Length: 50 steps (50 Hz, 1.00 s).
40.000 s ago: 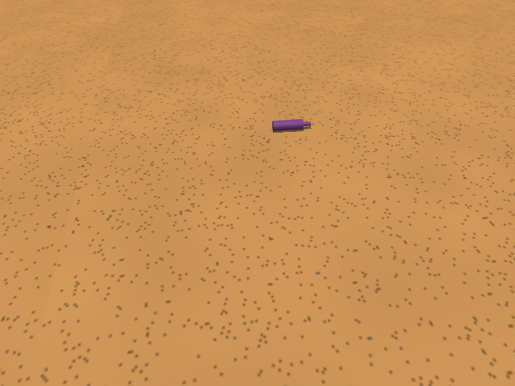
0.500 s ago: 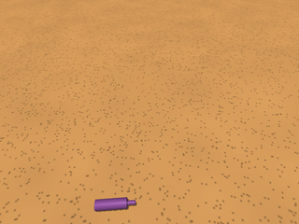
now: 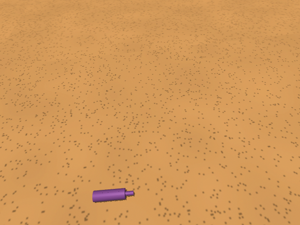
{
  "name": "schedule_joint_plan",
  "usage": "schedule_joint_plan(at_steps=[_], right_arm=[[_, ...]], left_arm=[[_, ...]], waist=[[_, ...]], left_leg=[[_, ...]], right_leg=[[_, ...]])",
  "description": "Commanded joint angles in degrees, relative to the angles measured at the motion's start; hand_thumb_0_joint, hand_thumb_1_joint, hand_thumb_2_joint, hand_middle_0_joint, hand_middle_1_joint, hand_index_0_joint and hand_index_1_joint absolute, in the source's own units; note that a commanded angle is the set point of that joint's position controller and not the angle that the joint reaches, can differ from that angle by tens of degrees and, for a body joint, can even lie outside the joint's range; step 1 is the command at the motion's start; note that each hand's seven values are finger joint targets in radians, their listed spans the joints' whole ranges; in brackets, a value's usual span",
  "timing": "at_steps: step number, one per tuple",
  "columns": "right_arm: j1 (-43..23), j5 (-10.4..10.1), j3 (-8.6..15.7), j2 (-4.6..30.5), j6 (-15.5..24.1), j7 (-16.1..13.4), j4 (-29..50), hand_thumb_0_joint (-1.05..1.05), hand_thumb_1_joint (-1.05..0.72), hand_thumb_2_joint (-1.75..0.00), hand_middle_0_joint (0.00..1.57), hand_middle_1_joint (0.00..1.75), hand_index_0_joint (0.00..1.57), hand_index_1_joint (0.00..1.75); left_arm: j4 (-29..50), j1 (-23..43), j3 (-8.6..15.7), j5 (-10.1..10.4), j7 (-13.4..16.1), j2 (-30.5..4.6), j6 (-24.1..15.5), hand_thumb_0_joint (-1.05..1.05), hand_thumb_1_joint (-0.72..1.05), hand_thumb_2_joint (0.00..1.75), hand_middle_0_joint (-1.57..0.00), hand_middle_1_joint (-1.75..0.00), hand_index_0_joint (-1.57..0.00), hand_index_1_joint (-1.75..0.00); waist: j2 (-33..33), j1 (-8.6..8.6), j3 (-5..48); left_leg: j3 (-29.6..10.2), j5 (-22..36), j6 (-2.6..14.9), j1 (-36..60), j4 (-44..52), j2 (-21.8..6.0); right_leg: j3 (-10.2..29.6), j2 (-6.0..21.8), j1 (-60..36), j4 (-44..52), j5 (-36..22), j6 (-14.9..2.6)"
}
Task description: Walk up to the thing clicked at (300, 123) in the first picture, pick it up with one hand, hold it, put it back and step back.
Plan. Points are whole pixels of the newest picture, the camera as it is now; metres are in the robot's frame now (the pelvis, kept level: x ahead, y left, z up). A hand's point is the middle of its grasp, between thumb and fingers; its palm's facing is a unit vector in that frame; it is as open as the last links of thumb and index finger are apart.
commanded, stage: step back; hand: left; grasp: from above
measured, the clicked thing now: (113, 194) +0.44 +0.24 -0.74
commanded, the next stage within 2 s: none
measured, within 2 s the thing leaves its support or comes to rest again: neither
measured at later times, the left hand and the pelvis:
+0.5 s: hand out of the picture +0.01 +0.26 -0.16, palm faces +0.03 -0.91 -0.41, open 7.4 cm; pelvis -0.10 -0.01 -0.02, yaw +3 degrees
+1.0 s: hand out of the picture -0.13 +0.25 -0.16, palm faces -0.06 -0.91 -0.41, open 7.4 cm; pelvis -0.23 -0.02 -0.02, yaw -3 degrees
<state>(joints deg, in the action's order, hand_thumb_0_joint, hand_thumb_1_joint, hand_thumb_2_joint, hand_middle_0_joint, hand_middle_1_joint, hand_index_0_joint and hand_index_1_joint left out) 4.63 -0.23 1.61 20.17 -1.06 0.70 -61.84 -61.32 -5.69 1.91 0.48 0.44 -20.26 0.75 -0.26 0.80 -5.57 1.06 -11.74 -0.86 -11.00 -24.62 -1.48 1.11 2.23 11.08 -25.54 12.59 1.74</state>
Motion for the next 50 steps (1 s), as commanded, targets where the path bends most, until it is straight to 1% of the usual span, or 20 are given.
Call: schedule_joint_plan(at_steps=[1, 7, 8, 9, 10, 11, 14, 20, 23, 25, 26, 27, 28, 32, 39, 44, 45, 46, 47, 50], right_arm=[[-1.35, -0.45, 4.32, 15.76, -0.39, -0.7, 6.01, 0.0, -0.9, -0.9, 0.2, 0.3, 0.2, 0.3], [-6.44, 0.47, 5.28, 16.58, -1.54, -0.59, 12.73, 0.0, -0.9, -0.9, 0.2, 0.3, 0.2, 0.3], [-8.13, 0.4, 5.21, 15.82, -1.95, -0.61, 13.64, 0.0, -0.9, -0.9, 0.2, 0.3, 0.2, 0.3], [-6.79, -0.08, 4.54, 12.75, -2.41, -0.66, 14.09, 0.0, -0.9, -0.9, 0.2, 0.3, 0.2, 0.3], [-5.98, -0.08, 3.94, 10.13, -2.89, -1.3, 14.57, 0.0, -0.9, -0.9, 0.2, 0.3, 0.2, 0.3], [-2.69, 0.45, 4.51, 11.49, -3.16, -1.76, 13.51, 0.0, -0.9, -0.9, 0.2, 0.3, 0.2, 0.3], [5.93, -1.19, 5.2, 13.78, -2.7, -1.41, 10.2, 0.0, -0.9, -0.9, 0.2, 0.3, 0.2, 0.3], [2.91, 0.94, 3.59, 13.62, -1.79, -1.76, 12.49, 0.0, -0.9, -0.9, 0.2, 0.3, 0.2, 0.3], [7.8, 1.5, 3.79, 12.95, -1.28, -1.47, 11.08, 0.0, -0.9, -0.9, 0.2, 0.3, 0.2, 0.3], [11.65, 1.96, 4.45, 12.78, -0.88, -1.13, 9.39, 0.0, -0.9, -0.9, 0.2, 0.3, 0.2, 0.3], [10.17, 3.04, 5.31, 15.21, -0.78, -0.99, 10.26, 0.0, -0.9, -0.9, 0.2, 0.3, 0.2, 0.3], [7.26, 3.53, 6.4, 21.06, -0.66, -0.62, 11.84, 0.0, -0.9, -0.9, 0.2, 0.3, 0.2, 0.3], [5.41, 2.51, 6.94, 24.31, -0.43, -0.38, 12.6, 0.0, -0.9, -0.9, 0.2, 0.3, 0.2, 0.3], [-0.82, 2.3, 4.42, 15.72, 0.38, -2.01, 14.51, 0.0, -0.9, -0.9, 0.2, 0.3, 0.2, 0.3], [5.09, 1.73, 5.02, 15.47, -0.07, -2.24, 15.82, 0.0, -0.9, -0.9, 0.2, 0.3, 0.2, 0.3], [2.28, 0.52, 4.77, 15.65, -1.23, -1.68, 16.83, 0.0, -0.9, -0.9, 0.2, 0.3, 0.2, 0.3], [1.96, 0.07, 4.13, 14.03, -1.2, -1.48, 17.31, 0.0, -0.9, -0.9, 0.2, 0.3, 0.2, 0.3], [-0.83, -0.43, 3.75, 11.53, -1.12, -1.43, 18.41, 0.0, -0.9, -0.9, 0.2, 0.3, 0.2, 0.3], [-1.81, 0.16, 4.4, 12.47, -1.69, -2.2, 17.95, 0.0, -0.9, -0.9, 0.2, 0.3, 0.2, 0.3], [4.06, -0.67, 4.32, 13.6, -1.6, -2.4, 15.35, 0.0, -0.9, -0.9, 0.2, 0.3, 0.2, 0.3]], left_arm=[[6.87, 0.31, 2.51, -0.25, 0.9, -12.93, -0.29, 0.0, 0.9, 0.9, -0.2, -0.3, -0.2, -0.3], [7.71, -8.1, 3.78, -1.07, 0.14, -12.61, 0.99, 0.0, 0.9, 0.9, -0.2, -0.3, -0.2, -0.3], [7.36, -10.32, 4.25, -1.21, 0.02, -13.07, 0.88, 0.0, 0.9, 0.9, -0.2, -0.3, -0.2, -0.3], [8.27, -9.55, 4.79, -1.74, 0.16, -15.98, 0.28, 0.0, 0.9, 0.9, -0.2, -0.3, -0.2, -0.3], [10.47, -5.2, 5.99, -2.29, 0.41, -22.02, -0.4, 0.0, 0.9, 0.9, -0.2, -0.3, -0.2, -0.3], [12.87, -2.05, 6.2, -2.91, 0.7, -23.83, -0.79, 0.0, 0.9, 0.9, -0.2, -0.3, -0.2, -0.3], [15.55, 6.29, 5.44, -3.13, 1.35, -17.49, -0.78, 0.0, 0.9, 0.9, -0.2, -0.3, -0.2, -0.3], [15.5, -3.24, 5.8, -2.75, 2.2, -15.73, -0.16, 0.0, 0.9, 0.9, -0.2, -0.3, -0.2, -0.3], [16.91, -1.63, 5.82, -2.08, 1.91, -16.46, 0.49, 0.0, 0.9, 0.9, -0.2, -0.3, -0.2, -0.3], [17.82, -0.9, 5.29, -1.31, 1.49, -16.19, 1.23, 0.0, 0.9, 0.9, -0.2, -0.3, -0.2, -0.3], [18.15, -2.11, 4.67, -1.23, 1.32, -14.09, 1.53, 0.0, 0.9, 0.9, -0.2, -0.3, -0.2, -0.3], [19.15, -1.66, 3.99, -1.0, 1.37, -11.23, 1.27, 0.0, 0.9, 0.9, -0.2, -0.3, -0.2, -0.3], [19.2, 3.55, 5.27, -2.03, 2.29, -13.76, 1.14, 0.0, 0.9, 0.9, -0.2, -0.3, -0.2, -0.3], [15.71, -4.06, 5.54, -0.54, 1.99, -12.61, 1.01, 0.0, 0.9, 0.9, -0.2, -0.3, -0.2, -0.3], [17.51, -3.23, 5.1, -1.3, 1.33, -11.04, 0.16, 0.0, 0.9, 0.9, -0.2, -0.3, -0.2, -0.3], [14.01, -9.91, 5.24, -2.22, 1.1, -10.79, -1.04, 0.0, 0.9, 0.9, -0.2, -0.3, -0.2, -0.3], [14.47, -10.16, 5.95, -2.91, 1.26, -13.62, -1.49, 0.0, 0.9, 0.9, -0.2, -0.3, -0.2, -0.3], [15.16, -7.9, 7.1, -2.41, 1.04, -18.92, -1.28, 0.0, 0.9, 0.9, -0.2, -0.3, -0.2, -0.3], [17.08, -5.48, 7.67, -3.03, 1.05, -22.04, -1.44, 0.0, 0.9, 0.9, -0.2, -0.3, -0.2, -0.3], [19.63, 0.4, 6.03, -1.88, 1.57, -15.52, -1.35, 0.0, 0.9, 0.9, -0.2, -0.3, -0.2, -0.3]], waist=[[4.25, 0.51, 9.99], [11.3, -3.14, 10.09], [9.23, -4.61, 9.0], [-5.37, -4.57, 6.56], [-15.43, -3.55, 3.78], [-14.6, -2.53, 3.65], [-7.65, 1.64, 5.69], [-9.51, -4.54, 8.95], [-11.7, -2.03, 10.63], [-8.96, 0.47, 10.37], [-1.89, 0.23, 9.17], [13.81, 0.11, 6.89], [15.91, 3.25, 5.21], [7.08, -2.99, 4.73], [9.03, 1.2, 6.92], [8.95, -1.46, 10.41], [4.53, -1.78, 10.83], [-10.16, -2.5, 7.99], [-16.16, -4.15, 5.58], [-5.36, 0.14, 4.6]], left_leg=[[-6.84, 18.5, 7.82, 0.16, -1.76, -8.38], [-10.66, 11.57, 12.76, -12.76, -5.42, -13.81], [-9.65, 6.36, 10.52, -15.58, -10.86, -11.64], [-3.19, -5.06, 4.97, -16.96, -25.72, -0.46], [-6.18, -23.81, 2.55, -19.29, -38.18, 9.05], [-11.93, -26.27, 2.48, -15.85, -45.92, 8.21], [-11.39, -15.12, 1.37, -15.09, -50.48, 7.68], [-7.56, -19.55, -0.04, -16.88, -29.75, 4.47], [-3.63, -16.27, 1.59, -8.1, -14.74, 2.95], [-0.24, -2.96, 2.86, 0.4, -0.79, 3.55], [-10.46, -4.1, 4.64, 2.77, 2.79, -2.32], [-28.05, 0.94, 10.16, 3.41, 7.47, -15.72], [-33.05, 5.57, 17.87, -5.75, 8.89, -21.69], [-13.62, 23.83, 12.32, -0.06, -0.64, -11.38], [-13.77, 27.16, 15.72, 10.04, -4.97, -13.97], [-10.52, 16.62, 9.48, 1.76, -11.12, -9.84], [-9.98, 8.46, 6.45, -6.68, -13.22, -7.89], [-4.69, -7.72, 2.14, -15.06, -22.77, 3.15], [-6.77, -24.69, 0.81, -14.74, -37.42, 6.24], [-12.18, -18.96, 1.07, -15.94, -45.62, 8.15]], right_leg=[[0.82, 1.28, 1.13, -9.45, -15.35, -4.82], [-0.32, -2.75, -1.2, -21.35, 7.74, -5.66], [2.84, -0.57, -2.21, -16.58, 4.67, -6.43], [16.0, 9.41, 2.24, 0.98, -6.58, -9.34], [31.13, 18.73, 9.16, 10.01, -10.14, -14.6], [34.78, 21.51, 14.9, 10.76, -5.27, -19.17], [16.82, 11.4, 9.09, 5.17, -3.36, -13.52], [14.88, 13.54, -7.26, -0.38, -15.08, -15.32], [13.16, 12.91, -4.83, -3.01, -19.33, -13.07], [10.2, 10.35, 1.65, -5.98, -14.08, -9.48], [7.76, 6.42, 9.68, -9.97, -4.12, -6.26], [0.91, -4.65, 20.76, -20.78, 15.68, -2.99], [6.19, -7.78, 17.6, -33.75, 25.8, -1.8], [10.21, -8.79, 19.91, -46.25, 15.2, -2.92], [4.95, -5.2, 17.13, -27.08, 17.57, -0.01], [-0.85, -4.45, -0.69, 2.86, -2.06, -2.43], [7.22, 0.12, -5.73, 1.51, -7.04, -4.17], [22.05, 10.38, -2.87, 2.9, -12.48, -11.99], [32.53, 20.37, 5.68, 5.73, -16.18, -19.89], [16.06, 11.55, 3.84, -0.06, -25.44, -14.45]])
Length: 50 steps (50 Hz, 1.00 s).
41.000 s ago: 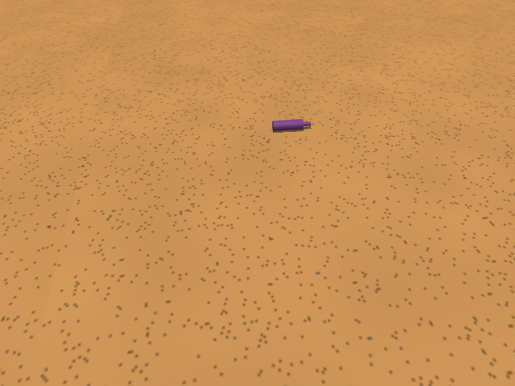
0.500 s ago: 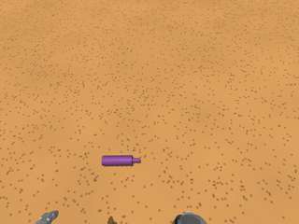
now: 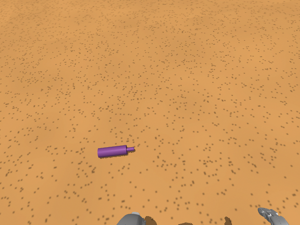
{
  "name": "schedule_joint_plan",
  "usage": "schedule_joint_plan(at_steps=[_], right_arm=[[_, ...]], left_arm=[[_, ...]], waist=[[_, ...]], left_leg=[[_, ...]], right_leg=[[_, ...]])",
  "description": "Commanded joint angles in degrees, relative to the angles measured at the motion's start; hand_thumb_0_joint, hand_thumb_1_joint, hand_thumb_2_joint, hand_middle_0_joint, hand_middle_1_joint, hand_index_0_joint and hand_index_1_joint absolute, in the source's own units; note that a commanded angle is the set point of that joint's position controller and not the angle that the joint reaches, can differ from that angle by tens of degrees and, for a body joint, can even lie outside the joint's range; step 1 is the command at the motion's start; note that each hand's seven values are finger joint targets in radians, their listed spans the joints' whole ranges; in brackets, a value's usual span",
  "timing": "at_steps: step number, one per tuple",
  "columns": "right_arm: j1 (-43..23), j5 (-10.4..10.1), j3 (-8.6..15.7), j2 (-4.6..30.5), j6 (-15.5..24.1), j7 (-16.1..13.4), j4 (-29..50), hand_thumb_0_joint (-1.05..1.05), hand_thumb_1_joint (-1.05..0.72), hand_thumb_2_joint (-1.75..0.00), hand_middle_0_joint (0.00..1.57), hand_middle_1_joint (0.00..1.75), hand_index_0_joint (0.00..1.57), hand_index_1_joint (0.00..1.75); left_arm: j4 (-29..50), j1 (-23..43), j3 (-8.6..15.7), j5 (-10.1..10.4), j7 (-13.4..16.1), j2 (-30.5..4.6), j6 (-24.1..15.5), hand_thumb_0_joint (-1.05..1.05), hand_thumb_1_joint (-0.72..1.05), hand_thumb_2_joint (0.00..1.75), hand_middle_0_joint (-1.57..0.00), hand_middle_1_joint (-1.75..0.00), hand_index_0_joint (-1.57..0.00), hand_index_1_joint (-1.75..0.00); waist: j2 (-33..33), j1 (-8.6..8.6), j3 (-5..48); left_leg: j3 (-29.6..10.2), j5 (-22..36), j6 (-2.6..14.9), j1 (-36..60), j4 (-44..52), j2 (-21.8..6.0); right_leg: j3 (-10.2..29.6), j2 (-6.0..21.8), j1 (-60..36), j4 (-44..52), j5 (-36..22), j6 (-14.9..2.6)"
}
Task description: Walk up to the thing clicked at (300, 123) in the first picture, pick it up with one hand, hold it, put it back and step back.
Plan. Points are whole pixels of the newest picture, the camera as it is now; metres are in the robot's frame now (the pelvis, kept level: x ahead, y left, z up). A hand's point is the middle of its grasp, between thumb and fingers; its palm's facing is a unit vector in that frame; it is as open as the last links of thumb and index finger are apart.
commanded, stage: step back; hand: left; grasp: from above
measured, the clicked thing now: (116, 150) +0.66 +0.29 -0.73
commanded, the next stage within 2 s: none
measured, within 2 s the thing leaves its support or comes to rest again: neither
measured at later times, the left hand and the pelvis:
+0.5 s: hand out of the picture -0.07 +0.30 -0.15, palm faces +0.02 -0.92 -0.39, open 7.4 cm; pelvis -0.16 +0.02 +0.01, yaw +1 degrees
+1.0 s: hand out of the picture -0.23 +0.27 -0.13, palm faces +0.06 -0.90 -0.43, open 7.4 cm; pelvis -0.34 -0.01 +0.00, yaw +5 degrees
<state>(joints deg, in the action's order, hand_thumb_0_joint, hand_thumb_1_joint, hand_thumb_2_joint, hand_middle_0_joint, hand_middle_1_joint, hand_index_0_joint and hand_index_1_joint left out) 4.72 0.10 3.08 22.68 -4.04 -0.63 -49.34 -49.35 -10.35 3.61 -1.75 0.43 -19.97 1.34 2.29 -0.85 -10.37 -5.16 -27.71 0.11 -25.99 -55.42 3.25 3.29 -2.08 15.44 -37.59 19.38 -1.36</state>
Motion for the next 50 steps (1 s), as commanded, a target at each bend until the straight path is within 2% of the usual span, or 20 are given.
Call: schedule_joint_plan(at_steps=[1, 4, 7, 12, 13, 14, 15, 18, 22, 25, 31, 32, 33, 34, 35, 37, 38, 45, 49, 50], right_arm=[[4.13, -0.82, 2.47, 10.63, 1.67, -1.22, 2.89, 0.0, -0.9, -0.9, 0.2, 0.3, 0.2, 0.3], [4.38, -0.36, 1.89, 10.32, 1.96, -1.44, 3.15, 0.0, -0.9, -0.9, 0.2, 0.3, 0.2, 0.3], [4.19, 0.28, 2.03, 10.11, 2.32, -1.48, 4.16, 0.0, -0.9, -0.9, 0.2, 0.3, 0.2, 0.3], [11.34, 1.6, 3.6, 10.23, 2.95, -0.34, 1.33, 0.0, -0.9, -0.9, 0.2, 0.3, 0.2, 0.3], [10.19, 3.05, 4.63, 14.13, 3.11, -0.21, 2.07, 0.0, -0.9, -0.9, 0.2, 0.3, 0.2, 0.3], [6.34, 2.46, 5.71, 20.79, 2.81, 0.5, 3.62, 0.0, -0.9, -0.9, 0.2, 0.3, 0.2, 0.3], [4.49, 2.5, 5.84, 20.67, 3.22, 0.36, 4.05, 0.0, -0.9, -0.9, 0.2, 0.3, 0.2, 0.3], [-1.25, 2.55, 3.47, 13.54, 3.82, -0.67, 4.91, 0.0, -0.9, -0.9, 0.2, 0.3, 0.2, 0.3], [4.21, 1.64, 3.65, 11.62, 3.95, -0.94, 4.57, 0.0, -0.9, -0.9, 0.2, 0.3, 0.2, 0.3], [5.56, 1.88, 3.99, 13.14, 3.53, -0.89, 4.68, 0.0, -0.9, -0.9, 0.2, 0.3, 0.2, 0.3], [1.35, 1.57, 4.16, 15.33, 1.48, -0.34, 5.76, 0.0, -0.9, -0.9, 0.2, 0.3, 0.2, 0.3], [2.12, 1.23, 3.43, 13.42, 1.24, -0.17, 5.49, 0.0, -0.9, -0.9, 0.2, 0.3, 0.2, 0.3], [1.67, 0.59, 2.76, 10.14, 1.49, -0.07, 6.56, 0.0, -0.9, -0.9, 0.2, 0.3, 0.2, 0.3], [-1.35, 0.54, 2.97, 9.49, 1.49, -1.32, 6.72, 0.0, -0.9, -0.9, 0.2, 0.3, 0.2, 0.3], [-1.35, 0.7, 3.73, 11.92, 1.16, -1.55, 6.65, 0.0, -0.9, -0.9, 0.2, 0.3, 0.2, 0.3], [4.51, -0.14, 3.19, 11.33, 1.34, -1.38, 3.71, 0.0, -0.9, -0.9, 0.2, 0.3, 0.2, 0.3], [6.26, -0.29, 2.74, 10.51, 1.58, -1.35, 2.99, 0.0, -0.9, -0.9, 0.2, 0.3, 0.2, 0.3], [4.55, 1.22, 2.17, 9.5, 2.39, -1.29, 4.62, 0.0, -0.9, -0.9, 0.2, 0.3, 0.2, 0.3], [12.63, 1.39, 3.06, 9.3, 3.09, -0.75, -0.11, 0.0, -0.9, -0.9, 0.2, 0.3, 0.2, 0.3], [11.86, 2.18, 3.91, 11.0, 3.2, -0.71, -0.29, 0.0, -0.9, -0.9, 0.2, 0.3, 0.2, 0.3]], left_arm=[[7.87, 4.68, 4.57, -0.01, 1.7, -15.66, -1.76, 0.0, 0.9, 0.9, -0.2, -0.3, -0.2, -0.3], [8.22, 0.61, 4.05, -0.27, 1.82, -13.88, -1.21, 0.0, 0.9, 0.9, -0.2, -0.3, -0.2, -0.3], [8.75, -0.77, 4.4, -0.19, 2.17, -14.88, -0.66, 0.0, 0.9, 0.9, -0.2, -0.3, -0.2, -0.3], [10.11, 2.63, 3.28, 0.45, 1.4, -14.72, 0.92, 0.0, 0.9, 0.9, -0.2, -0.3, -0.2, -0.3], [10.35, 1.77, 2.8, 0.64, 1.26, -12.31, 1.17, 0.0, 0.9, 0.9, -0.2, -0.3, -0.2, -0.3], [11.05, 5.62, 3.59, 0.95, 1.98, -13.46, 0.92, 0.0, 0.9, 0.9, -0.2, -0.3, -0.2, -0.3], [9.9, 7.15, 4.31, -0.16, 2.54, -14.61, 0.95, 0.0, 0.9, 0.9, -0.2, -0.3, -0.2, -0.3], [5.87, -0.08, 4.62, 1.52, 1.8, -13.55, 1.21, 0.0, 0.9, 0.9, -0.2, -0.3, -0.2, -0.3], [5.93, -1.57, 4.5, 0.37, 1.07, -12.47, 0.79, 0.0, 0.9, 0.9, -0.2, -0.3, -0.2, -0.3], [6.49, 0.34, 3.93, 0.38, 0.65, -12.2, 0.68, 0.0, 0.9, 0.9, -0.2, -0.3, -0.2, -0.3], [0.35, -10.59, 3.71, 0.22, -0.08, -11.56, 0.16, 0.0, 0.9, 0.9, -0.2, -0.3, -0.2, -0.3], [0.32, -11.0, 4.24, -0.36, 0.08, -12.77, -0.12, 0.0, 0.9, 0.9, -0.2, -0.3, -0.2, -0.3], [1.52, -9.36, 5.54, -1.32, 0.03, -17.44, -0.4, 0.0, 0.9, 0.9, -0.2, -0.3, -0.2, -0.3], [3.86, -3.87, 6.67, -1.26, 0.06, -23.8, 0.06, 0.0, 0.9, 0.9, -0.2, -0.3, -0.2, -0.3], [6.01, -0.04, 6.24, -1.1, 0.39, -23.26, -0.4, 0.0, 0.9, 0.9, -0.2, -0.3, -0.2, -0.3], [7.25, 7.12, 4.49, -0.69, 0.99, -17.17, -0.66, 0.0, 0.9, 0.9, -0.2, -0.3, -0.2, -0.3], [7.35, 8.04, 4.58, -0.93, 1.09, -15.68, -0.6, 0.0, 0.9, 0.9, -0.2, -0.3, -0.2, -0.3], [7.11, -1.01, 4.68, -1.04, 2.1, -16.13, -0.06, 0.0, 0.9, 0.9, -0.2, -0.3, -0.2, -0.3], [6.87, 1.11, 3.64, 0.2, 1.29, -16.11, 0.67, 0.0, 0.9, 0.9, -0.2, -0.3, -0.2, -0.3], [6.71, -0.13, 2.7, 0.05, 1.18, -14.06, 0.82, 0.0, 0.9, 0.9, -0.2, -0.3, -0.2, -0.3]], waist=[[-9.94, 0.83, 9.2], [-10.03, -1.68, 10.95], [-13.57, -2.49, 12.98], [-10.0, 1.59, 14.18], [1.16, 1.64, 13.42], [13.52, 3.51, 11.05], [10.25, 4.18, 8.53], [2.89, -2.04, 7.54], [4.94, 0.77, 11.37], [6.5, 2.89, 11.64], [8.93, -1.4, 14.83], [5.72, -1.6, 14.96], [-6.69, -1.61, 12.17], [-21.41, -4.34, 8.22], [-17.2, -2.49, 4.07], [-7.67, 2.57, 3.74], [-9.0, 3.2, 4.69], [-13.51, -3.22, 11.42], [-11.82, 0.36, 16.1], [-7.62, 0.33, 15.18]], left_leg=[[-4.51, -1.81, -0.58, -0.3, -15.55, 3.68], [-2.92, -2.39, -1.77, -3.34, -8.48, 3.41], [-0.83, -3.48, -1.71, -1.43, 4.19, -0.05], [2.95, 14.82, 1.45, 16.68, 31.39, -2.15], [-12.51, 15.44, 4.98, 19.11, 34.92, -12.79], [-25.24, 19.08, 14.04, 9.09, 39.4, -24.76], [-28.67, 18.04, 17.42, 2.38, 40.79, -27.02], [-11.43, 27.59, 11.79, 5.62, 34.77, -17.65], [-9.51, 34.5, 13.33, 20.4, 30.2, -17.07], [-9.14, 29.14, 14.06, 20.93, 31.07, -17.35], [-6.63, 18.28, 8.7, 10.69, 28.79, -15.99], [-5.49, 13.12, 6.23, 6.45, 25.69, -13.6], [-2.87, 4.33, 2.13, -4.74, 15.37, -4.23], [0.59, -6.69, -0.42, -3.58, -0.41, 2.34], [-6.25, -6.21, -1.04, -0.87, -10.2, 0.27], [-5.97, 0.72, -0.49, -1.12, -13.72, 4.18], [-4.67, 2.36, -0.99, -0.34, -14.13, 4.53], [0.68, -3.45, -1.49, -0.93, 7.09, -0.75], [7.44, 10.09, 0.79, 14.51, 32.21, -0.09], [0.44, 10.32, 2.54, 19.64, 34.23, -4.0]], right_leg=[[12.36, 15.14, 0.03, 11.42, -32.13, -11.07], [10.7, 13.16, -8.67, 9.27, -33.45, -10.75], [13.0, 16.23, -12.74, 8.35, -34.48, -11.81], [9.0, 11.2, 0.19, 2.48, -16.5, -4.81], [5.75, 4.99, 10.48, -5.84, -2.51, -1.66], [0.69, -3.67, 12.12, -19.1, 17.5, 0.74], [7.85, -4.03, 9.6, -29.83, 18.66, 0.76], [9.63, -4.79, 12.39, -39.23, 9.04, 0.33], [7.4, -3.23, 15.33, -31.4, 9.28, 3.45], [4.08, -2.2, 11.78, -20.81, 11.04, 3.91], [-4.02, 0.0, -6.78, 11.12, -0.72, 0.4], [-0.38, 1.75, -9.71, 14.33, -1.3, -0.7], [16.72, 12.01, -9.58, 16.97, 1.47, -4.37], [29.88, 24.69, 6.93, 23.76, 4.8, -13.51], [30.96, 27.15, 15.35, 25.25, 3.89, -15.46], [12.12, 16.81, 11.61, 16.77, -13.06, -9.49], [8.23, 14.44, 9.17, 14.82, -16.24, -8.02], [10.28, 18.25, -11.04, 9.01, -27.1, -10.15], [6.95, 14.59, -7.37, 3.43, -18.45, -6.15], [5.77, 12.63, 0.93, 1.11, -11.66, -3.51]])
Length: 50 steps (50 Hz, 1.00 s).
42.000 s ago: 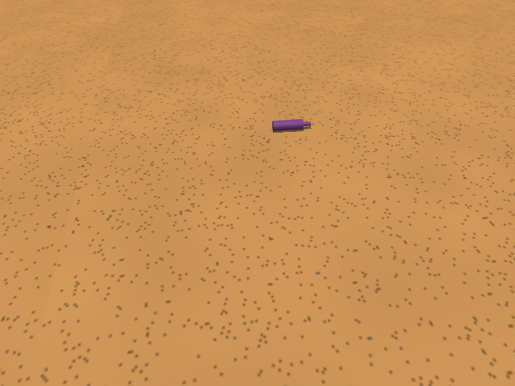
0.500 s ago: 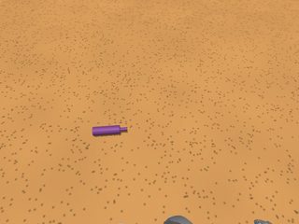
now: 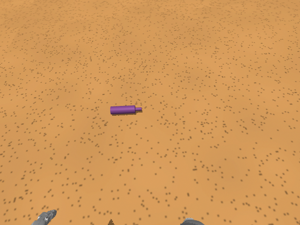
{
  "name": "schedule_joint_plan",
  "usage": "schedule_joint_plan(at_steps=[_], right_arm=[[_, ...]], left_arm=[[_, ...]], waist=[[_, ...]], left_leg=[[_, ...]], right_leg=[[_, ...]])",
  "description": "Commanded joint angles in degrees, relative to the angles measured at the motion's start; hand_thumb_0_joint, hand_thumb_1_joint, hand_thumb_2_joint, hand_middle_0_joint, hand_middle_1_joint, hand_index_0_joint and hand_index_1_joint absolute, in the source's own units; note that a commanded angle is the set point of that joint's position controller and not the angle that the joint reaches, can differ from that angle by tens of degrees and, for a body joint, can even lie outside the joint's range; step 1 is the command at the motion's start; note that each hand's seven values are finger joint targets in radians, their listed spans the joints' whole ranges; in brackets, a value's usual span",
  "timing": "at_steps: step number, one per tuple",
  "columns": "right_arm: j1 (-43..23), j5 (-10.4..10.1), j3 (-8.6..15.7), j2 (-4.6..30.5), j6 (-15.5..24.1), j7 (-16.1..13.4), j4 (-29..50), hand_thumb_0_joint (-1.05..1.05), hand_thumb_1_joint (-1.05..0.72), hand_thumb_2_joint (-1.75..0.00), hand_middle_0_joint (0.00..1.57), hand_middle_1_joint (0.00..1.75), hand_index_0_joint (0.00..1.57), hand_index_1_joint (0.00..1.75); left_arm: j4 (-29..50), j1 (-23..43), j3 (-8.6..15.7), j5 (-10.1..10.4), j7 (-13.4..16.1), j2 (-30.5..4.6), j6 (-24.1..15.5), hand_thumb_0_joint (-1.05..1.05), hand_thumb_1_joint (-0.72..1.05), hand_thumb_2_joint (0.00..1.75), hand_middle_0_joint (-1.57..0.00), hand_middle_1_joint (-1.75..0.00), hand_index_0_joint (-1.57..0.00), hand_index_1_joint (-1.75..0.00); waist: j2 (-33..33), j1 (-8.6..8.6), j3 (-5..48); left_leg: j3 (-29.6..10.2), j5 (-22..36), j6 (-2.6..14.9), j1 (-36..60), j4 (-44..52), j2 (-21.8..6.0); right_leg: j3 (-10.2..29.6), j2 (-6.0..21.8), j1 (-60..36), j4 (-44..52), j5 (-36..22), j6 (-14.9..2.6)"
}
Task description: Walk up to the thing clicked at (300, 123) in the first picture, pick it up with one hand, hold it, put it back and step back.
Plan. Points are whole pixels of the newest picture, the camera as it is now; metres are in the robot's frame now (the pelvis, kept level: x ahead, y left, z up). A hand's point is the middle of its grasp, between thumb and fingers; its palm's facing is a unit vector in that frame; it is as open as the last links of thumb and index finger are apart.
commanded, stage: step back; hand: left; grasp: from above
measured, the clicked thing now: (126, 109) +1.02 +0.22 -0.72
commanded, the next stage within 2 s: stand in 1.14 s
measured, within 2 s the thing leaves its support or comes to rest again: neither
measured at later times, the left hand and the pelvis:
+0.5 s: hand out of the picture -0.02 +0.27 -0.14, palm faces -0.01 -0.93 -0.36, open 7.4 cm; pelvis -0.07 +0.01 +0.01, yaw -2 degrees
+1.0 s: hand out of the picture +0.08 +0.26 -0.13, palm faces -0.04 -0.93 -0.35, open 7.4 cm; pelvis -0.04 +0.01 +0.02, yaw -3 degrees
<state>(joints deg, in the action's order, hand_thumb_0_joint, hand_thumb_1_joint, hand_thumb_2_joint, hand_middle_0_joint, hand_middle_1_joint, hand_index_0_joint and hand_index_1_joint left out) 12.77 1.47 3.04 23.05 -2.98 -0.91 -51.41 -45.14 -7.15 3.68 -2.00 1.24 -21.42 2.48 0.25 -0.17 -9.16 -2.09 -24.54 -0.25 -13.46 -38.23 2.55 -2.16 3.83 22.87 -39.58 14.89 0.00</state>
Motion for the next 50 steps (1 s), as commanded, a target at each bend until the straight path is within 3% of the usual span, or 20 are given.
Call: schedule_joint_plan(at_steps=[1, 2, 3, 5, 6, 9, 12, 13, 14, 15, 17, 22, 23, 24, 25, 26, 27, 31, 39, 50], right_arm=[[2.15, 1.52, 4.88, 15.03, 2.26, -0.15, 2.54, 0.0, -0.9, -0.9, 0.2, 0.3, 0.2, 0.3], [-0.72, 0.95, 5.24, 19.23, 2.21, 0.41, 3.73, 0.0, -0.9, -0.9, 0.2, 0.3, 0.2, 0.3], [-3.29, 1.45, 5.21, 18.08, 2.76, 0.39, 4.1, 0.0, -0.9, -0.9, 0.2, 0.3, 0.2, 0.3], [-8.29, 1.37, 2.85, 12.57, 3.59, -0.25, 4.43, 0.0, -0.9, -0.9, 0.2, 0.3, 0.2, 0.3], [-8.41, 1.17, 2.83, 12.46, 3.79, -0.38, 4.3, 0.0, -0.9, -0.9, 0.2, 0.3, 0.2, 0.3], [-6.83, 1.55, 3.22, 11.75, 3.82, 0.31, 3.44, 0.0, -0.9, -0.9, 0.2, 0.3, 0.2, 0.3], [-5.91, 1.18, 3.34, 12.11, 2.94, 0.68, 2.85, 0.0, -0.9, -0.9, 0.2, 0.3, 0.2, 0.3], [-5.16, 0.73, 2.62, 9.7, 2.9, 0.7, 2.92, 0.0, -0.9, -0.9, 0.2, 0.3, 0.2, 0.3], [-6.2, 0.16, 1.87, 6.72, 3.18, 1.06, 3.86, 0.0, -0.9, -0.9, 0.2, 0.3, 0.2, 0.3], [-7.03, 0.23, 2.16, 7.98, 3.05, 0.63, 3.17, 0.0, -0.9, -0.9, 0.2, 0.3, 0.2, 0.3], [-3.82, 0.01, 2.78, 9.74, 3.65, 1.14, 1.19, 0.0, -0.9, -0.9, 0.2, 0.3, 0.2, 0.3], [-1.39, 0.48, 2.67, 7.45, 5.09, 1.3, -1.78, 0.0, -0.9, -0.9, 0.2, 0.3, 0.2, 0.3], [-1.47, 0.76, 2.88, 7.82, 5.31, 0.97, -1.94, 0.0, -0.9, -0.9, 0.2, 0.3, 0.2, 0.3], [-2.61, 1.01, 3.18, 10.0, 5.58, 0.77, -1.51, 0.0, -0.9, -0.9, 0.2, 0.3, 0.2, 0.3], [-4.63, 0.7, 3.01, 11.55, 5.73, 0.78, -1.38, 0.0, -0.9, -0.9, 0.2, 0.3, 0.2, 0.3], [-5.84, 0.53, 2.97, 12.2, 5.67, 0.91, -1.3, 0.0, -0.9, -0.9, 0.2, 0.3, 0.2, 0.3], [-7.52, 0.5, 2.65, 12.12, 5.56, 0.97, -1.23, 0.0, -0.9, -0.9, 0.2, 0.3, 0.2, 0.3], [-8.55, 0.33, 1.75, 9.27, 5.46, 0.95, -2.45, 0.0, -0.9, -0.9, 0.2, 0.3, 0.2, 0.3], [-6.85, -0.35, 1.42, 8.13, 5.88, 0.54, -5.27, 0.0, -0.9, -0.9, 0.2, 0.3, 0.2, 0.3], [-9.91, -0.15, 1.53, 8.01, 5.29, 0.42, -6.6, 0.0, -0.9, -0.9, 0.2, 0.3, 0.2, 0.3]], left_arm=[[2.73, -3.12, 1.96, 0.68, 0.1, -10.29, -0.56, 0.0, 0.9, 0.9, -0.2, -0.3, -0.2, -0.3], [3.13, 3.75, 2.99, 0.91, 0.9, -12.49, -0.69, 0.0, 0.9, 0.9, -0.2, -0.3, -0.2, -0.3], [2.47, 4.89, 3.31, 0.06, 0.93, -13.15, -0.7, 0.0, 0.9, 0.9, -0.2, -0.3, -0.2, -0.3], [-0.88, -0.76, 2.8, 1.66, 0.11, -11.33, -0.67, 0.0, 0.9, 0.9, -0.2, -0.3, -0.2, -0.3], [-1.62, -2.83, 2.9, 1.59, -0.33, -11.43, -0.87, 0.0, 0.9, 0.9, -0.2, -0.3, -0.2, -0.3], [-2.43, -1.72, 2.58, 0.73, -1.72, -10.34, -2.17, 0.0, 0.9, 0.9, -0.2, -0.3, -0.2, -0.3], [-5.05, -4.07, 2.59, 0.04, -1.35, -9.24, -3.49, 0.0, 0.9, 0.9, -0.2, -0.3, -0.2, -0.3], [-6.28, -5.94, 3.05, -0.5, -0.89, -10.78, -4.25, 0.0, 0.9, 0.9, -0.2, -0.3, -0.2, -0.3], [-6.15, -6.52, 3.76, -1.23, -0.59, -14.1, -4.91, 0.0, 0.9, 0.9, -0.2, -0.3, -0.2, -0.3], [-5.5, -3.61, 4.17, -1.26, -0.77, -18.03, -5.0, 0.0, 0.9, 0.9, -0.2, -0.3, -0.2, -0.3], [-3.65, 2.35, 3.46, -0.36, -0.84, -15.34, -5.57, 0.0, 0.9, 0.9, -0.2, -0.3, -0.2, -0.3], [-5.41, 1.32, 1.98, -0.24, -1.61, -12.98, -4.74, 0.0, 0.9, 0.9, -0.2, -0.3, -0.2, -0.3], [-5.8, -0.17, 1.22, -0.08, -1.77, -11.57, -4.47, 0.0, 0.9, 0.9, -0.2, -0.3, -0.2, -0.3], [-5.97, -1.07, 0.35, 0.48, -1.92, -9.54, -4.4, 0.0, 0.9, 0.9, -0.2, -0.3, -0.2, -0.3], [-6.91, -0.46, 0.41, 1.18, -1.96, -9.49, -4.19, 0.0, 0.9, 0.9, -0.2, -0.3, -0.2, -0.3], [-7.52, -0.79, 0.95, 1.04, -1.89, -11.02, -4.13, 0.0, 0.9, 0.9, -0.2, -0.3, -0.2, -0.3], [-8.16, -2.07, 0.99, 1.01, -1.87, -10.81, -4.3, 0.0, 0.9, 0.9, -0.2, -0.3, -0.2, -0.3], [-9.75, -2.51, 0.93, 1.0, -1.45, -11.23, -5.22, 0.0, 0.9, 0.9, -0.2, -0.3, -0.2, -0.3], [-10.72, 1.22, 0.68, 1.24, -0.71, -12.15, -5.59, 0.0, 0.9, 0.9, -0.2, -0.3, -0.2, -0.3], [-11.31, 4.44, 0.34, 1.1, -0.42, -11.27, -4.96, 0.0, 0.9, 0.9, -0.2, -0.3, -0.2, -0.3]], waist=[[6.82, -0.51, 12.6], [12.19, 2.79, 9.81], [8.55, 2.07, 6.32], [3.66, -2.19, 6.24], [5.61, -2.67, 6.52], [9.37, 0.17, 6.41], [7.88, -0.96, 6.28], [4.58, -1.71, 8.2], [-5.03, -2.43, 7.98], [-9.34, -2.69, 5.01], [-4.16, 0.19, 2.76], [-7.45, 1.01, 6.17], [-5.48, 0.93, 6.22], [0.52, 0.77, 6.6], [2.94, 0.0, 6.95], [2.34, -0.69, 6.24], [2.69, -1.5, 5.32], [5.67, -1.64, 7.46], [-0.98, -0.04, 12.4], [-0.34, -0.14, 11.9]], left_leg=[[-20.51, 6.58, 8.25, 9.56, 18.73, -15.6], [-27.74, 6.86, 15.84, -4.28, 22.33, -24.37], [-26.98, 7.16, 16.4, -9.62, 22.79, -24.31], [-13.73, 15.54, 11.48, -7.49, 17.85, -15.92], [-11.59, 11.46, 10.66, -7.48, 17.53, -15.37], [-11.15, -4.77, 9.52, -3.18, 18.81, -13.63], [-9.37, -4.48, 7.91, -5.52, 14.33, -13.11], [-7.83, -2.24, 5.9, -9.12, 9.01, -11.41], [-3.96, -4.5, 1.67, -18.02, 1.59, -5.11], [-2.28, -7.73, 0.47, -12.5, -6.71, -2.26], [-3.93, -2.72, 0.05, -8.09, -7.54, -4.13], [0.99, 4.32, 1.26, 5.76, 11.74, -1.75], [-1.67, 5.79, 1.48, 9.59, 14.33, -3.36], [-11.45, 0.84, 3.33, 9.88, 18.16, -9.9], [-18.87, -11.42, 6.31, 2.96, 23.04, -14.62], [-19.14, -16.32, 7.74, -3.05, 25.23, -16.44], [-17.46, -15.12, 7.93, -5.72, 25.2, -16.21], [-8.14, -1.93, 2.45, -5.68, 19.55, -9.2], [-3.01, 23.68, 2.45, 2.86, 13.26, -8.08], [-2.54, 25.11, 2.59, 3.74, 14.83, -8.62]], right_leg=[[6.08, -0.54, 5.66, -4.96, 7.38, -1.53], [3.97, -3.98, 2.44, -15.46, 21.99, -0.35], [9.51, -4.13, -0.09, -21.45, 20.6, -0.78], [10.93, -6.27, -0.57, -23.66, 13.3, -1.53], [9.4, -5.77, -1.71, -20.2, 11.61, -1.47], [3.94, -4.21, -4.82, -1.84, 13.77, -0.31], [2.09, -6.08, -14.66, 19.09, 5.91, -2.2], [7.24, -3.99, -21.28, 21.25, 3.98, -2.91], [24.18, 4.43, -22.16, 23.4, 15.52, -6.44], [34.3, 13.71, -7.6, 28.16, 31.05, -11.54], [28.9, 12.68, -3.72, 26.31, 28.4, -11.44], [15.29, 5.51, -0.78, 20.22, 13.8, -6.34], [13.42, 4.21, 2.27, 17.69, 11.47, -5.03], [10.25, 0.69, 4.79, 13.95, 10.0, -2.93], [7.13, -2.51, 0.42, 9.5, 10.89, -1.61], [5.25, -3.33, -5.52, 5.92, 10.22, -1.48], [5.36, -3.28, -8.66, 6.25, 8.99, -1.47], [9.47, -0.96, -14.85, 16.22, 0.85, -3.08], [9.85, 2.22, -17.04, 15.83, -16.17, -3.17], [8.63, 1.85, -17.31, 15.69, -15.96, -2.61]])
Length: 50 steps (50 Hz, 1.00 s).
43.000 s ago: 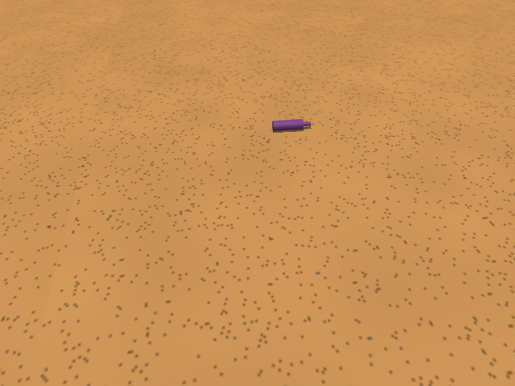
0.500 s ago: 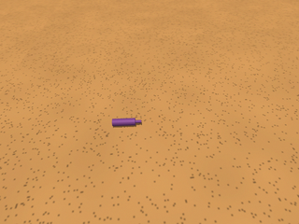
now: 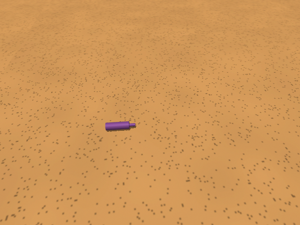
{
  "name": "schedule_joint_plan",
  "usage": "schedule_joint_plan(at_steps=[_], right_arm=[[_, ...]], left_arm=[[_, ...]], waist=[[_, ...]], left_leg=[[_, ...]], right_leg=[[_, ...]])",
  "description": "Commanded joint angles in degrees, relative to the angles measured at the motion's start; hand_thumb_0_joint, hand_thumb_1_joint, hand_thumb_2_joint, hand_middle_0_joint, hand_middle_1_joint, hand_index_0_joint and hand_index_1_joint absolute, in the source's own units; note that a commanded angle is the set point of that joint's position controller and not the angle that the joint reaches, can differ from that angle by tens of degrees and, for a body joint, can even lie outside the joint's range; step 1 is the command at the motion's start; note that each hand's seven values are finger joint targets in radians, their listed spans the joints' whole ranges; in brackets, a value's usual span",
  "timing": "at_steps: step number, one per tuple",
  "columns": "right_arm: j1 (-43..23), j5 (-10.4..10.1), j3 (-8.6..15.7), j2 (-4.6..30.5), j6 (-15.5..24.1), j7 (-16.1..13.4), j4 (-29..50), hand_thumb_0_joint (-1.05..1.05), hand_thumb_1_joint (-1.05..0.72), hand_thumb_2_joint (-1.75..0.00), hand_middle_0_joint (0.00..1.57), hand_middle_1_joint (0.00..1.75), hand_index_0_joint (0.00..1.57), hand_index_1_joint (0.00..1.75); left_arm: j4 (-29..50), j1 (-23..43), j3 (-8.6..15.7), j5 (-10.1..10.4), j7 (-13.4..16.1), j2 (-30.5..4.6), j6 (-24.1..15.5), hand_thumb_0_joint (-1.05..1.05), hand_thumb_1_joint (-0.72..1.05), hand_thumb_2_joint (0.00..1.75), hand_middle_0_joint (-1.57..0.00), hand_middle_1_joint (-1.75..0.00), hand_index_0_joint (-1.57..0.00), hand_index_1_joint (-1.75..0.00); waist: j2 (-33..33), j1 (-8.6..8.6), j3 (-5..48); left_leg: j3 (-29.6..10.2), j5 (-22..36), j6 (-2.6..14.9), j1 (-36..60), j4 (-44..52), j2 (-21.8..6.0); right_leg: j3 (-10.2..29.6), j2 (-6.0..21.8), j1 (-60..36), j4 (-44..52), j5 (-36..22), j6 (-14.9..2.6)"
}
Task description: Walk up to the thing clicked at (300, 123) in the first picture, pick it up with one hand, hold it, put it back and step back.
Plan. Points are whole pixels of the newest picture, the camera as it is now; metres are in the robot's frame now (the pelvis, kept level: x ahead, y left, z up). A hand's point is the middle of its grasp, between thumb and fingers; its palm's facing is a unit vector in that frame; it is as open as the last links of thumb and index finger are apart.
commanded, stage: step back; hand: left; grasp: from above
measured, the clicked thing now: (120, 125) +1.05 +0.26 -0.74
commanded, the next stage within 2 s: stand in 0.14 s
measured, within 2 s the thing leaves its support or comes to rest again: neither
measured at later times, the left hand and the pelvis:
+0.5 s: hand out of the picture +0.07 +0.25 -0.15, palm faces -0.01 -0.94 -0.33, open 7.4 cm; pelvis -0.02 +0.00 +0.01, yaw +0 degrees
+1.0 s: hand out of the picture +0.03 +0.25 -0.15, palm faces -0.02 -0.94 -0.34, open 7.4 cm; pelvis -0.02 +0.00 +0.01, yaw +1 degrees
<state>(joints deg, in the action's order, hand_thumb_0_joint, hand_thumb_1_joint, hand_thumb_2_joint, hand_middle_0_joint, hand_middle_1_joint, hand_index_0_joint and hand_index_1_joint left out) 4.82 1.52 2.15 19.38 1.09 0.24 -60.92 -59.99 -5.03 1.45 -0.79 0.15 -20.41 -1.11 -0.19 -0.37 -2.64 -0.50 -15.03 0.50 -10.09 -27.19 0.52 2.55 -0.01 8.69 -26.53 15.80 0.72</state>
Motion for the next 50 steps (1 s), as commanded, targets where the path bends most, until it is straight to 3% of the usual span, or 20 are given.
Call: schedule_joint_plan(at_steps=[1, 6, 7, 8, 10, 15, 20, 26, 31, 34, 36, 45, 50], right_arm=[[-2.3, -0.19, 2.41, 11.7, 1.22, -0.74, 2.88, 0.0, -0.9, -0.9, 0.2, 0.3, 0.2, 0.3], [-3.34, -0.26, 2.52, 11.49, 0.97, -0.75, 2.78, 0.0, -0.9, -0.9, 0.2, 0.3, 0.2, 0.3], [-3.61, -1.11, 1.75, 11.92, 1.08, -0.81, 2.52, 0.0, -0.9, -0.9, 0.2, 0.3, 0.2, 0.3], [-3.24, -1.17, 1.78, 12.37, 1.18, -0.86, 2.12, 0.0, -0.9, -0.9, 0.2, 0.3, 0.2, 0.3], [-3.82, -1.23, 1.73, 12.63, 1.16, -0.96, 1.78, 0.0, -0.9, -0.9, 0.2, 0.3, 0.2, 0.3], [-4.32, -1.28, 1.05, 12.07, 1.03, -0.9, 1.17, 0.0, -0.9, -0.9, 0.2, 0.3, 0.2, 0.3], [-4.68, -1.25, 0.75, 12.34, 0.86, -0.74, 0.35, 0.0, -0.9, -0.9, 0.2, 0.3, 0.2, 0.3], [-3.92, -1.08, 0.73, 12.29, 0.81, -0.36, -0.33, 0.0, -0.9, -0.9, 0.2, 0.3, 0.2, 0.3], [-2.97, -0.87, 0.78, 12.74, 0.52, -0.17, -0.6, 0.0, -0.9, -0.9, 0.2, 0.3, 0.2, 0.3], [-2.93, -0.87, 0.84, 12.6, 0.73, -0.08, -0.46, 0.0, -0.9, -0.9, 0.2, 0.3, 0.2, 0.3], [-2.21, -0.92, 0.73, 12.11, 0.65, -0.08, -0.82, 0.0, -0.9, -0.9, 0.2, 0.3, 0.2, 0.3], [-1.18, -1.08, 0.32, 12.81, 0.69, -0.18, -1.04, 0.0, -0.9, -0.9, 0.2, 0.3, 0.2, 0.3], [-0.36, -1.09, 0.01, 12.74, 0.48, -0.21, -1.09, 0.0, -0.9, -0.9, 0.2, 0.3, 0.2, 0.3]], left_arm=[[3.54, 2.3, 2.55, -0.14, 0.68, -12.25, -1.37, 0.0, 0.9, 0.9, -0.2, -0.3, -0.2, -0.3], [3.17, 2.49, 2.54, -0.23, 0.74, -12.51, -1.36, 0.0, 0.9, 0.9, -0.2, -0.3, -0.2, -0.3], [2.1, 3.74, 1.53, 0.7, 0.75, -10.59, -1.2, 0.0, 0.9, 0.9, -0.2, -0.3, -0.2, -0.3], [2.0, 2.86, 1.49, 0.91, 0.8, -10.37, -1.08, 0.0, 0.9, 0.9, -0.2, -0.3, -0.2, -0.3], [1.38, 2.59, 1.37, 0.87, 0.89, -10.7, -0.91, 0.0, 0.9, 0.9, -0.2, -0.3, -0.2, -0.3], [0.1, 3.4, 1.27, 0.48, 0.78, -11.07, -0.81, 0.0, 0.9, 0.9, -0.2, -0.3, -0.2, -0.3], [-1.15, 3.14, 1.12, 0.33, 0.54, -10.96, -0.6, 0.0, 0.9, 0.9, -0.2, -0.3, -0.2, -0.3], [-1.87, 2.3, 0.84, 0.09, 0.32, -11.14, -0.98, 0.0, 0.9, 0.9, -0.2, -0.3, -0.2, -0.3], [-2.3, 1.43, 0.94, 0.06, 0.15, -11.32, -0.77, 0.0, 0.9, 0.9, -0.2, -0.3, -0.2, -0.3], [-2.13, 0.9, 0.83, -0.01, 0.11, -11.34, -1.09, 0.0, 0.9, 0.9, -0.2, -0.3, -0.2, -0.3], [-2.13, 0.57, 0.86, -0.01, 0.2, -11.85, -1.11, 0.0, 0.9, 0.9, -0.2, -0.3, -0.2, -0.3], [-1.78, -0.56, 0.55, 0.22, 0.21, -11.81, -1.19, 0.0, 0.9, 0.9, -0.2, -0.3, -0.2, -0.3], [-1.57, -0.46, 0.39, 0.2, 0.3, -11.93, -1.09, 0.0, 0.9, 0.9, -0.2, -0.3, -0.2, -0.3]], waist=[[0.52, -0.04, 6.14], [-0.49, 0.11, 6.59], [1.02, 0.87, 6.46], [1.45, 0.45, 7.22], [2.04, 0.34, 7.39], [1.01, 0.42, 6.79], [1.1, 0.24, 3.13], [0.36, 0.4, 2.75], [0.76, 0.43, -0.01], [-0.05, 0.47, 2.86], [-0.8, 0.58, 1.84], [0.5, 0.56, 3.19], [0.05, 0.93, 2.25]], left_leg=[[-3.96, 17.06, 1.9, 1.45, 3.85, -6.7], [-2.98, 17.37, 1.58, 2.65, 3.32, -6.33], [-5.63, 25.07, 1.5, 4.98, 5.96, -7.58], [-5.6, 28.05, 1.46, 6.85, 5.98, -8.09], [-5.35, 28.13, 1.25, 7.76, 6.58, -8.0], [-5.14, 22.31, 0.78, 6.89, 9.23, -7.7], [-5.92, 10.42, 0.65, 4.62, 12.34, -7.46], [-6.16, 5.78, 0.92, 4.73, 12.66, -7.36], [-7.77, -3.28, 0.83, 0.37, 14.89, -7.29], [-6.88, 2.47, 0.9, 3.28, 12.67, -7.03], [-6.86, 1.78, 0.82, 3.55, 12.42, -6.71], [-6.73, 6.47, 1.04, 3.8, 11.46, -7.05], [-6.79, 4.93, 1.07, 2.35, 11.66, -7.03]], right_leg=[[3.85, 5.76, -3.13, 2.36, -17.71, -3.37], [3.99, 6.03, -3.85, 3.75, -19.74, -3.3], [4.19, 6.51, -3.54, 4.08, -25.3, -2.38], [3.58, 6.15, -3.92, 3.99, -25.33, -1.96], [3.22, 6.05, -4.87, 5.65, -24.13, -1.62], [3.35, 6.39, -6.36, 7.94, -20.49, -1.31], [3.68, 6.0, -3.4, 10.41, -10.92, -1.2], [4.28, 6.5, -1.61, 11.8, -7.54, -1.42], [4.0, 5.68, 0.19, 11.82, -1.46, -1.43], [4.61, 6.5, -0.32, 11.94, -4.09, -1.72], [4.94, 6.38, 1.5, 12.62, -2.1, -1.75], [4.82, 6.76, -0.57, 11.42, -7.65, -1.81], [4.6, 6.62, -0.34, 11.62, -6.52, -1.62]])
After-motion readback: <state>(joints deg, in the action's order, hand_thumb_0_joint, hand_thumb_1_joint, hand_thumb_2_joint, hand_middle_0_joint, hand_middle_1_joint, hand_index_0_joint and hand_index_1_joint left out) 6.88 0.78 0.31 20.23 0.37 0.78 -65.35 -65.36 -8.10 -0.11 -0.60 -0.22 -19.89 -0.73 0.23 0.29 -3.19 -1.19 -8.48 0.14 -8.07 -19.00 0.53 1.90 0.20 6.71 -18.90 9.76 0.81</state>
